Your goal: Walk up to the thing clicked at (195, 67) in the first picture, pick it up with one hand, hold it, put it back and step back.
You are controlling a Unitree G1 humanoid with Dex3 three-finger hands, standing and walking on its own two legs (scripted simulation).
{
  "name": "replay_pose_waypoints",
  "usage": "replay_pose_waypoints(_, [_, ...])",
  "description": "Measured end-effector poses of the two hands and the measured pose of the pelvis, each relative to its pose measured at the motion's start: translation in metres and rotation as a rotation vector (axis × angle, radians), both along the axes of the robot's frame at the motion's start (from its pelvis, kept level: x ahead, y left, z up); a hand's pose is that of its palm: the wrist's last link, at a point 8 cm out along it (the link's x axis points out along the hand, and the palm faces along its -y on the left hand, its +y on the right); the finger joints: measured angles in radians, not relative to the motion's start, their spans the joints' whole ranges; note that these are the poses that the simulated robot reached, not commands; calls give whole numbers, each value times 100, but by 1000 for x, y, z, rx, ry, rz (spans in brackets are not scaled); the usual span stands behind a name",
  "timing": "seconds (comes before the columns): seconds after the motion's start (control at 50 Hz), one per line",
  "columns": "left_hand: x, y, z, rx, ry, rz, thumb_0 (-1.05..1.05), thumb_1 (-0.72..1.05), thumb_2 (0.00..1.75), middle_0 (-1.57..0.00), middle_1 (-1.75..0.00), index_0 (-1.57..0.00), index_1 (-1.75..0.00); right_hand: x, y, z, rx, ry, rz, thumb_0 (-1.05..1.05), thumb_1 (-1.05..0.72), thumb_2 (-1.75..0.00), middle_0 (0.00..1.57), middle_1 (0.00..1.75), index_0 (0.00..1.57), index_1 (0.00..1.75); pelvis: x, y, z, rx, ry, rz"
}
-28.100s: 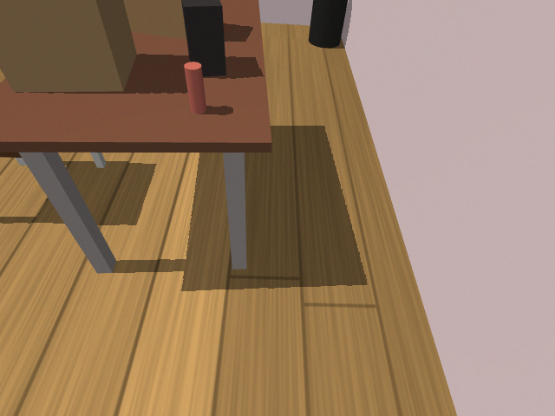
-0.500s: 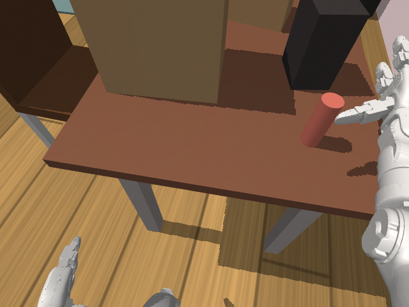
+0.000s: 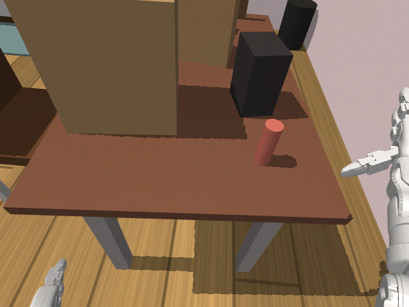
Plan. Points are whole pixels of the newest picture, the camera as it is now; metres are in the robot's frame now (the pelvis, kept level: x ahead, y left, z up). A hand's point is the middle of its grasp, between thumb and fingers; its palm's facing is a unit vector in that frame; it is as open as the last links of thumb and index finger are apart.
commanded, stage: sink last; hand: right
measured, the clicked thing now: (267, 143) +0.49 -0.16 +0.04
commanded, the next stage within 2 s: home in 0.78 s
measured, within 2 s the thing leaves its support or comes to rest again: neither
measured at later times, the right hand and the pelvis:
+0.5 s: hand (383, 281) +0.16 -0.24 +0.13, palm faces +0.36 +0.86 -0.38, open 17.7 cm; pelvis -0.02 +0.01 +0.00, yaw -1 degrees
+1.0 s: hand (386, 300) +0.14 -0.23 +0.13, palm faces +0.37 +0.85 -0.38, open 17.4 cm; pelvis -0.05 +0.02 +0.01, yaw -2 degrees
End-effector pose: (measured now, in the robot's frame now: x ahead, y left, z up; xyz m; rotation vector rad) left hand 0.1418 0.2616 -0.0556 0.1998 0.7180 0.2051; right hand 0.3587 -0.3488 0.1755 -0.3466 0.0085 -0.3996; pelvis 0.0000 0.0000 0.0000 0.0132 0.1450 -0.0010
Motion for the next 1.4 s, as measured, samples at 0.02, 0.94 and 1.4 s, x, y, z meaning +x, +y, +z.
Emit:
replay_pose_waypoints(0.02, [5, 2, 5, 4, -30, 3, -1, -52, 6, -6, -5, -5, -5, -7, 3, 0, -8, -12, 11, -1, 60, -4, 6, 6, 5, 5, 1, 0, 1, 0, -8, 1])
replay_pose_waypoints(0.94, [-37, 8, -5, -16, -99, 1, -1, -52, 7, -7, -6, -6, -7, -265, 74, -15, -132, -114, 26, -1, 55, -6, 5, 6, 5, 6, -47, 18, 4, -24, -184, -28])
replay_pose_waypoints(1.4, [-13, -23, -9, -21, -44, -65, 0, 68, 78, -19, -27, -18, -27, -261, 131, -206, 255, 552, 117, -1, 53, -6, 6, 6, 6, 5, -35, 16, 7, -19, -139, -23])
